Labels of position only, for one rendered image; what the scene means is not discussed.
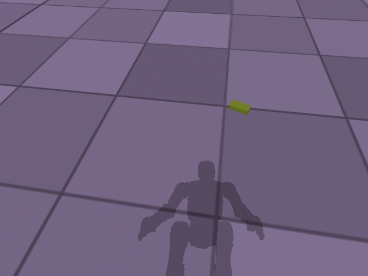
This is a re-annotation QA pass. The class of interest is small box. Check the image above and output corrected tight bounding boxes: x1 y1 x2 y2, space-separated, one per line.
229 99 251 115

